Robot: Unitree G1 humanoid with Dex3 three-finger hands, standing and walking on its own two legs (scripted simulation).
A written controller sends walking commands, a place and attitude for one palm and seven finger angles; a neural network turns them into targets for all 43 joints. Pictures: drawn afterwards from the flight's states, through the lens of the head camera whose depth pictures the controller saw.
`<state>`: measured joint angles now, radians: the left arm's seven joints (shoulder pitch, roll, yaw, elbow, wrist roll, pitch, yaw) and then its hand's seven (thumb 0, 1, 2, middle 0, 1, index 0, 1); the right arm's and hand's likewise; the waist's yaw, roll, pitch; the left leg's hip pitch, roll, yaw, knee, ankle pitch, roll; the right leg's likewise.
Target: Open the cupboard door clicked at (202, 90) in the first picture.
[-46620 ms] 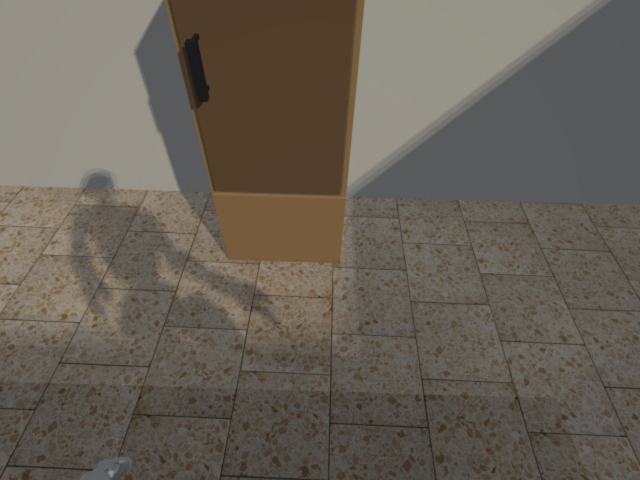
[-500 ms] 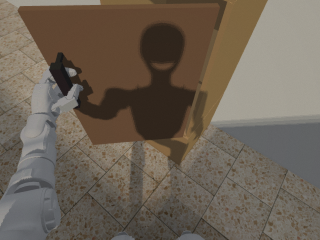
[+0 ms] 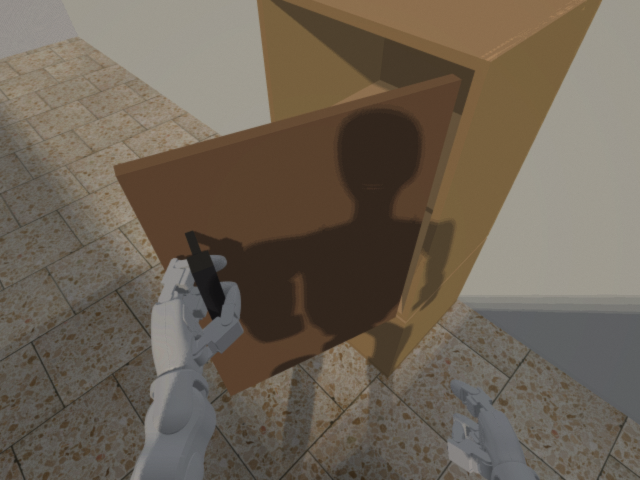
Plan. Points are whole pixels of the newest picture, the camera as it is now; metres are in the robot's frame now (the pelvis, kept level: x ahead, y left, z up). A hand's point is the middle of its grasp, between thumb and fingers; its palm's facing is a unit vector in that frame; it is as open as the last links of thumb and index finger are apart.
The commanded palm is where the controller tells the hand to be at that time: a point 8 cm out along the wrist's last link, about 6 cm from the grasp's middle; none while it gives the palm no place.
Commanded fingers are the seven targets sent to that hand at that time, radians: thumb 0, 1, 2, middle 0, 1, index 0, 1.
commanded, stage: pull the door open along its arc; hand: left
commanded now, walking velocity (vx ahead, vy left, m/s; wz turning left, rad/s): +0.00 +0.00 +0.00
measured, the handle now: (209, 284) +0.34 +0.16 +0.07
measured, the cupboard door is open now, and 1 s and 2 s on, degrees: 72 83 86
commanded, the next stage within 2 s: open thumb and fingers to let go in 0.32 s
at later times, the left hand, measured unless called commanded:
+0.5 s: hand (280, 368) +0.23 +0.06 +0.08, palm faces +0.37 -0.93 +0.00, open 6.4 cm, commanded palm +0.19 +0.11 +0.07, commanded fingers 0.00 0.55 0.75 -0.38 -1.31 -0.38 -1.31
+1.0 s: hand (266, 358) +0.24 +0.08 +0.08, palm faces +0.34 -0.94 +0.02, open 13.2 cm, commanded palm +0.19 +0.11 +0.07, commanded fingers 0.00 -0.50 0.30 -0.23 -0.80 -0.23 -0.80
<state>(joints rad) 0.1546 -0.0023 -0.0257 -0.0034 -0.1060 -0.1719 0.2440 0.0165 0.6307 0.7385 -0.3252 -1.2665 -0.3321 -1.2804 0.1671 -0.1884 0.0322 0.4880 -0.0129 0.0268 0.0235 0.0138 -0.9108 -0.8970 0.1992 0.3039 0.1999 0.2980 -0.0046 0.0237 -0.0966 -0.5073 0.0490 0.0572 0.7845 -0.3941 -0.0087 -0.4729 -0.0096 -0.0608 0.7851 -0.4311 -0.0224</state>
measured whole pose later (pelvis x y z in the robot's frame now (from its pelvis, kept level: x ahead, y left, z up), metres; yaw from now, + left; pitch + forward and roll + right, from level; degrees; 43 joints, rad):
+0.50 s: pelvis -0.01 -0.03 +0.00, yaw +3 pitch +4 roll +1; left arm 0.36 -0.06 -0.25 -0.13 0.05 -0.20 0.48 0.01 0.64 0.77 -0.32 -1.32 -0.33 -1.33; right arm 0.23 -0.23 0.00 0.55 -0.06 0.01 0.00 0.02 -0.91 -0.90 0.20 0.30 0.20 0.30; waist -0.02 0.06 -0.06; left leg -0.48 0.05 -0.01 0.80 -0.38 -0.03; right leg -0.44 0.00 -0.12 0.82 -0.46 -0.07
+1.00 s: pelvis -0.02 -0.01 +0.00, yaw +2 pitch +4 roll +0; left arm 0.25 -0.06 -0.28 -0.07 0.06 -0.16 0.50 0.00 -0.37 0.36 -0.32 -1.15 -0.34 -1.15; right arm 0.18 -0.19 0.03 0.52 -0.05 0.02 0.01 0.02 -0.91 -0.90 0.20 0.30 0.20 0.30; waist 0.00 0.04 -0.07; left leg -0.50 0.03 0.00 0.82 -0.39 -0.02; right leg -0.44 -0.02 -0.10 0.82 -0.44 -0.03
